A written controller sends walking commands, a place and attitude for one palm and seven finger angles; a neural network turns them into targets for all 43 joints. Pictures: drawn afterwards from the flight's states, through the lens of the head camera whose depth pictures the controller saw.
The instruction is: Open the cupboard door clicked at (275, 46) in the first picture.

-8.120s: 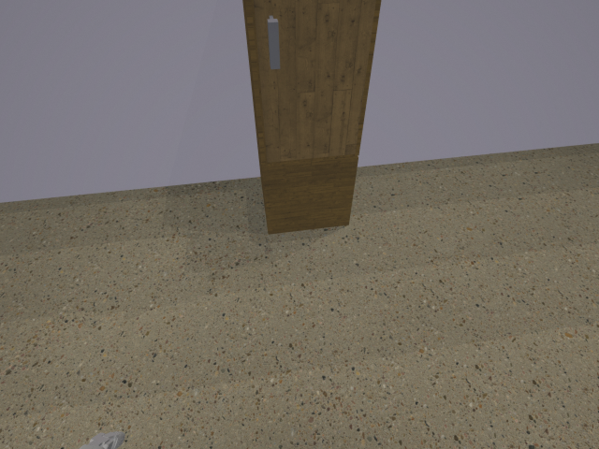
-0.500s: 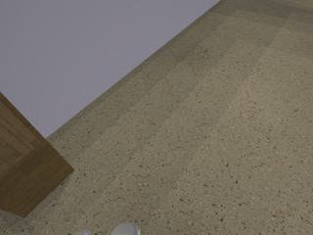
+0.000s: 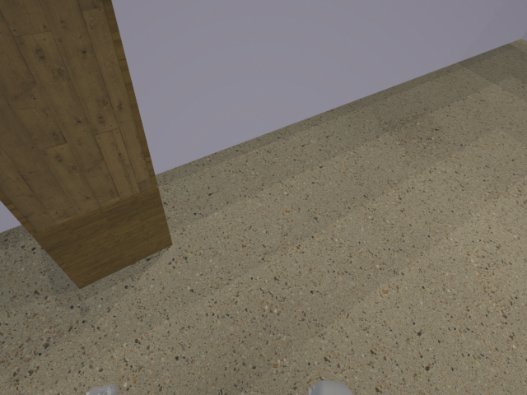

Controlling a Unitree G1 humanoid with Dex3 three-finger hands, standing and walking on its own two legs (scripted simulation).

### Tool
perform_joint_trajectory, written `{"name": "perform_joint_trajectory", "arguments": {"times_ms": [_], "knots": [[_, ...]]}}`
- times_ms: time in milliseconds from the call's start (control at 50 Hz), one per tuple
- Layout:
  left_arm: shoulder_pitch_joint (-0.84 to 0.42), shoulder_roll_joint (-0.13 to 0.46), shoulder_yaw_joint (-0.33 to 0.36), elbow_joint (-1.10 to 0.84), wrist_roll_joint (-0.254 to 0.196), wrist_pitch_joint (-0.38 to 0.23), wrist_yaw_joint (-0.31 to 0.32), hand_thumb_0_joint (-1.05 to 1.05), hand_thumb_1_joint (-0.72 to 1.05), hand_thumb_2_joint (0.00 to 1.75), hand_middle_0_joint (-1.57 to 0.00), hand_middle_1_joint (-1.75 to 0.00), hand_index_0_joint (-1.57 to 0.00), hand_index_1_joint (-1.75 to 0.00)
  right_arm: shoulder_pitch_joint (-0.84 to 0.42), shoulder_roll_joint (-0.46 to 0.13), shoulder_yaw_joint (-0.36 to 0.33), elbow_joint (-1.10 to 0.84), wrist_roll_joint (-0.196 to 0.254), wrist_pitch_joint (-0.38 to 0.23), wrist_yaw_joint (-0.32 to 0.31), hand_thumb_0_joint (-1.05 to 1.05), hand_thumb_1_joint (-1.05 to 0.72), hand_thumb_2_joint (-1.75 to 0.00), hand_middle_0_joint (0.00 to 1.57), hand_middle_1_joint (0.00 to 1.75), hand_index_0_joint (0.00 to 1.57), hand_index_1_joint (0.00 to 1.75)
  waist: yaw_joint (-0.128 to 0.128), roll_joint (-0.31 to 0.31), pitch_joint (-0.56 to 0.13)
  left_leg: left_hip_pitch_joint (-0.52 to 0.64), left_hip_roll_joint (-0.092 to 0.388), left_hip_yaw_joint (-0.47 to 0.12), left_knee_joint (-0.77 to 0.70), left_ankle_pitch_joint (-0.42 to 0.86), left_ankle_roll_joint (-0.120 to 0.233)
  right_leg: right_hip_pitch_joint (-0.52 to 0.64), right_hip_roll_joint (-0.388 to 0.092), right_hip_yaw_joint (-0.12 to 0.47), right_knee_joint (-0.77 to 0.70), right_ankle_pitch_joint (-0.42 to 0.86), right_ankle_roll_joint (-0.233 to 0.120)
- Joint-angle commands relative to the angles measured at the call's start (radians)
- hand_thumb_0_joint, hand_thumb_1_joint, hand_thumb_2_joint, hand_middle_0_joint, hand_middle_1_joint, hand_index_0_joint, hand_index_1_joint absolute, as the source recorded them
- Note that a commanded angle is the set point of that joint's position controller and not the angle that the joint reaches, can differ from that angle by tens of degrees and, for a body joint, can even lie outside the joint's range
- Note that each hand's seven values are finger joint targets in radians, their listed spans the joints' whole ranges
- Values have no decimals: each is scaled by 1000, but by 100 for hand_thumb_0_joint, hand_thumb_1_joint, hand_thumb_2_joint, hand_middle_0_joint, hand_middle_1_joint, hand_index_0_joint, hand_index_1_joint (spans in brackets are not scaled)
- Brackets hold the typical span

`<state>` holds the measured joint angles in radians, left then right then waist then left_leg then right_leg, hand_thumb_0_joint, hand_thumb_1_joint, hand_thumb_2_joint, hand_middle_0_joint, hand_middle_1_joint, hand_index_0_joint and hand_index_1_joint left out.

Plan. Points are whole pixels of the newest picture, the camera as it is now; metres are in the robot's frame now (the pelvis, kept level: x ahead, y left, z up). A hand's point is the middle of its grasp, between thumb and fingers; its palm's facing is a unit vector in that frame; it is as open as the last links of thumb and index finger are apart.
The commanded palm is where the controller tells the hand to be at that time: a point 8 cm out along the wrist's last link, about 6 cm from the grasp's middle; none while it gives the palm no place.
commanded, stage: turn to face it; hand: left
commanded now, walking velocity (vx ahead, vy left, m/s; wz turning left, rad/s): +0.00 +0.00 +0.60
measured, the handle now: out of the picture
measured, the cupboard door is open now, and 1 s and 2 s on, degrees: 0 0 0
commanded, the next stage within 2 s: take the last steps up to it in 1.08 s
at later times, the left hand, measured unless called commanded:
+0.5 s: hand out of the picture +0.05 +0.15 -0.14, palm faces +0.28 -0.91 -0.31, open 7.4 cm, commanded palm none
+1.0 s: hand out of the picture -0.17 +0.16 -0.19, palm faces +0.59 -0.76 -0.26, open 7.4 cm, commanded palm none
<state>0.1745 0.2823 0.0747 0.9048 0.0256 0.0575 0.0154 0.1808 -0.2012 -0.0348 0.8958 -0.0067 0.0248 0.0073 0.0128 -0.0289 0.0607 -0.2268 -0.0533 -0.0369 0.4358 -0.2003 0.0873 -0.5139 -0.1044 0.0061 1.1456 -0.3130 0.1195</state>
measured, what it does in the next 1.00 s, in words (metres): steps on the spot, turning left: right foot, then left foot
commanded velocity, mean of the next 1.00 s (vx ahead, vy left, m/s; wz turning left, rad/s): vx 0.00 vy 0.00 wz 0.49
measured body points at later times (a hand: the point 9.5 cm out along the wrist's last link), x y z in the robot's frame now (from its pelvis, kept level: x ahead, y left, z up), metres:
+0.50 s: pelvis -0.01 -0.07 -0.01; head +0.01 -0.11 +0.44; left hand +0.04 +0.20 -0.11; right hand +0.07 -0.33 -0.17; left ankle -0.04 +0.06 -0.67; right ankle +0.01 -0.18 -0.75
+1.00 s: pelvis -0.05 -0.03 -0.01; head -0.05 +0.02 +0.44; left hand -0.20 +0.20 -0.17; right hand +0.20 -0.15 -0.12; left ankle -0.10 +0.05 -0.75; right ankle +0.01 -0.18 -0.67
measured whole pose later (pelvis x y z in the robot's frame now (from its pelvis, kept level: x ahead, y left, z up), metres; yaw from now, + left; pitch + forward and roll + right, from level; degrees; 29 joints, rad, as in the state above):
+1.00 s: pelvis -0.05 -0.03 -0.01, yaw +34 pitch -2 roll -2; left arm 0.28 0.28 0.06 0.99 0.02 0.07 0.02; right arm 0.10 -0.21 -0.03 0.90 -0.01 0.02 0.00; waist 0.05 -0.04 0.09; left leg -0.24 0.00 0.04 0.54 -0.28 0.05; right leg -0.43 -0.12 -0.06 1.10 -0.47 0.08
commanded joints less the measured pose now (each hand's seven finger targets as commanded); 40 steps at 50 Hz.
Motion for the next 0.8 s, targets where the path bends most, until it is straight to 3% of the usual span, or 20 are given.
{"name": "perform_joint_trajectory", "arguments": {"times_ms": [0, 80, 160, 240, 280, 300, 320, 340, 360, 380, 400, 440, 460, 480, 540, 580, 720, 740, 760, 780], "knots": [[-45, 81, 20, -88, -7, -23, 9, 0, 90, 90, -20, -30, -20, -30, 93, -217, -72, -37, -9, -18, -19, 0, -90, -90, 20, 30, 20, 30, -48, 148, -90, 146, 259, -319, -122, 319, 55, -82, 3, 29, -42, -25, 6], [-96, 69, 15, -114, -12, -26, 12, 0, 90, 90, -20, -30, -20, -30, 118, -216, -76, -30, -15, -15, -20, 0, -90, -90, 20, 30, 20, 30, -61, 147, -94, 142, 262, -402, -112, 291, 93, -60, 26, 39, -143, -78, -5], [-122, 57, 7, -133, -18, -30, 15, 0, 90, 90, -20, -30, -20, -30, 137, -215, -80, -22, -18, -8, -22, 0, -90, -90, 20, 30, 20, 30, -68, 165, -104, 116, 250, -474, -91, 309, 104, -1, 60, 45, -245, -119, -21], [-73, 44, 3, -129, -26, -34, 20, 0, 90, 90, -20, -30, -20, -30, 110, -223, -85, -26, -20, 2, -21, 0, -90, -90, 20, 30, 20, 30, -46, 183, -128, 39, 214, -509, -71, 312, 86, 155, 107, 39, -403, -110, -46], [-24, 50, 5, -120, -31, -41, 23, 0, 90, 90, -20, -30, -20, -30, 91, -217, -88, -31, -16, 5, -17, 0, -90, -90, 20, 30, 20, 30, -24, 189, -150, -7, 178, -497, -43, 310, 56, 270, 123, 28, -561, -38, -56], [5, 58, 8, -114, -31, -47, 25, 0, 90, 90, -20, -30, -20, -30, 85, -208, -88, -31, -11, 7, -14, 0, -90, -90, 20, 30, 20, 30, -9, 161, -163, -56, 149, -475, -13, 249, 23, 371, 116, 21, -690, 50, -61], [35, 91, 16, -106, -29, -54, 29, 0, 90, 90, -20, -30, -20, -30, 91, -178, -85, -29, -2, 7, -9, 0, -90, -90, 20, 30, 20, 30, 4, 100, -176, -176, 110, -422, 44, 93, -27, 522, 41, 78, -806, 105, -79], [42, 169, 32, -113, -16, -60, 36, 0, 90, 90, -20, -30, -20, -30, 121, -115, -78, -40, 6, 8, -6, 0, -90, -90, 20, 30, 20, 30, 8, -162, -181, -377, 5, -244, 243, -230, -100, 654, -214, 325, -904, 9, -161], [22, 203, 32, -127, -7, -55, 37, 0, 90, 90, -20, -30, -20, -30, 116, -139, -84, -57, -6, 9, -10, 0, -90, -90, 20, 30, 20, 30, 4, -214, -145, -410, -63, -99, 481, -373, -138, 515, -404, 460, -923, 68, -268], [-12, 178, 21, -140, -11, -49, 38, 0, 90, 90, -20, -30, -20, -30, 107, -161, -91, -57, -16, 15, -6, 0, -90, -90, 20, 30, 20, 30, -17, -101, -101, -364, -17, -112, 627, -347, -128, 378, -381, 372, -914, 84, -296], [-67, 129, 16, -148, -14, -55, 36, 0, 90, 90, -20, -30, -20, -30, 131, -151, -93, -31, -20, 29, 1, 0, -90, -90, 20, 30, 20, 30, -52, -90, -75, -343, 11, -103, 699, -273, -132, 316, -300, 279, -923, 31, -265], [-99, 86, -2, -143, -19, -60, 25, 0, 90, 90, -20, -30, -20, -30, 137, -144, -89, -4, -22, 40, 14, 0, -90, -90, 20, 30, 20, 30, -70, -128, -1, -349, 42, -48, 784, -179, -151, 273, -199, 128, -895, 114, -216], [-91, 68, -5, -136, -17, -63, 25, 0, 90, 90, -20, -30, -20, -30, 145, -136, -90, -1, -18, 40, 18, 0, -90, -90, 20, 30, 20, 30, -76, -128, 6, -354, 50, -37, 798, -151, -155, 275, -185, 74, -877, 181, -205], [-62, 68, -6, -127, -16, -67, 23, 0, 90, 90, -20, -30, -20, -30, 135, -130, -85, -1, -18, 41, 19, 0, -90, -90, 20, 30, 20, 30, -63, -149, 12, -364, 53, -22, 806, -133, -162, 298, -175, 37, -865, 235, -199], [41, 79, -1, -97, -11, -70, 24, 0, 90, 90, -20, -30, -20, -30, 67, -134, -78, -17, -17, 43, 19, 0, -90, -90, 20, 30, 20, 30, -19, -166, 1, -379, 72, -4, 765, -148, -177, 370, -202, 25, -842, 322, -217], [65, 98, 5, -84, -6, -68, 23, 0, 90, 90, -20, -30, -20, -30, 25, -126, -74, -26, -16, 46, 21, 0, -90, -90, 20, 30, 20, 30, -7, -147, 10, -362, 84, 15, 713, -168, -179, 371, -223, 5, -838, 308, -225], [137, 144, 20, -47, 8, -58, 18, 0, 90, 90, -20, -30, -20, -30, -81, -98, -45, -52, -3, 24, 20, 0, -90, -90, 20, 30, 20, 30, 37, -217, -52, -200, 63, 112, 366, -253, -152, 423, -248, -58, -738, 540, -242], [140, 153, 24, -43, 7, -56, 18, 0, 90, 90, -20, -30, -20, -30, -70, -98, -42, -51, -1, 19, 17, 0, -90, -90, 20, 30, 20, 30, 35, -222, -73, -160, 59, 121, 313, -246, -144, 427, -254, -60, -712, 566, -240], [128, 152, 26, -37, 7, -54, 18, 0, 90, 90, -20, -30, -20, -30, -39, -102, -42, -45, 0, 12, 14, 0, -90, -90, 20, 30, 20, 30, 16, -197, -91, -105, 56, 127, 220, -209, -138, 426, -256, -75, -668, 567, -223], [122, 152, 27, -32, 1, -51, 16, 0, 90, 90, -20, -30, -20, -30, -8, -112, -43, -36, -3, 7, 12, 0, -90, -90, 20, 30, 20, 30, -4, -175, -108, -15, 47, 136, 102, -100, -131, 389, -233, -112, -613, 530, -187]]}}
